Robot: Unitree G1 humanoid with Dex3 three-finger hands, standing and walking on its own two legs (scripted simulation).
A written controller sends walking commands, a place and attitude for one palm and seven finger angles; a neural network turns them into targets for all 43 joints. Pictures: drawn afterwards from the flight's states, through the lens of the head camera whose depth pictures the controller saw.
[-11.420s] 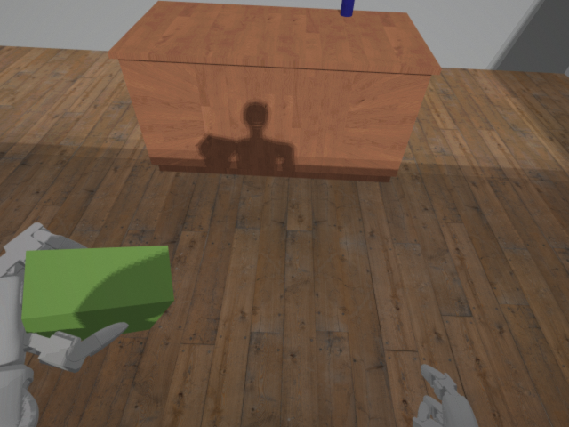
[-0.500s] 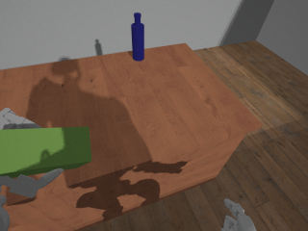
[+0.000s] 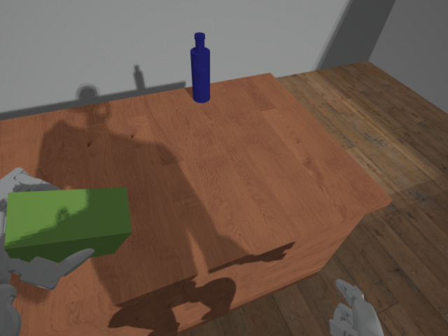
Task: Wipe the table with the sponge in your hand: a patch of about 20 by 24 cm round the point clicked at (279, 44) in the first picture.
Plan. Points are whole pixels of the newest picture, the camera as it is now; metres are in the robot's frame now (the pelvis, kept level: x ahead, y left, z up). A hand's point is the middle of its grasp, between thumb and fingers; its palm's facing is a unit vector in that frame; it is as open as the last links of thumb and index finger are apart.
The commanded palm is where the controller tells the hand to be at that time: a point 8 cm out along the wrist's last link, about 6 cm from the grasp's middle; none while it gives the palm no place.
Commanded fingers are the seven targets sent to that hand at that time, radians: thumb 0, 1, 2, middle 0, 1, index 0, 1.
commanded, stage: come to a stop and stand still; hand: left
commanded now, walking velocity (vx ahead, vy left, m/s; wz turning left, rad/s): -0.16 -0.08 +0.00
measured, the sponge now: (88, 227) +0.23 +0.21 +0.14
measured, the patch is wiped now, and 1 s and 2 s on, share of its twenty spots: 0.00 0.00 0.00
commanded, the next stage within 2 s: look again from close up in 0.94 s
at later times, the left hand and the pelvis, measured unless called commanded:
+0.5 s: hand (0, 217) +0.20 +0.28 +0.20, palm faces +0.46 -0.80 -0.39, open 10.2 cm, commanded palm +0.13 +0.28 +0.18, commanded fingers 0.00 0.10 1.30 -1.20 -1.60 -1.20 -1.60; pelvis -0.03 +0.00 +0.00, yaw +0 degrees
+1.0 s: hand (2, 251) +0.18 +0.28 +0.16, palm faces +0.41 -0.84 -0.35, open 10.2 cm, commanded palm +0.12 +0.31 +0.18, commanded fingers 0.00 0.10 1.30 -1.20 -1.60 -1.20 -1.60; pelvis -0.04 +0.02 +0.00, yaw +1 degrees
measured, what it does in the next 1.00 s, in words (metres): stands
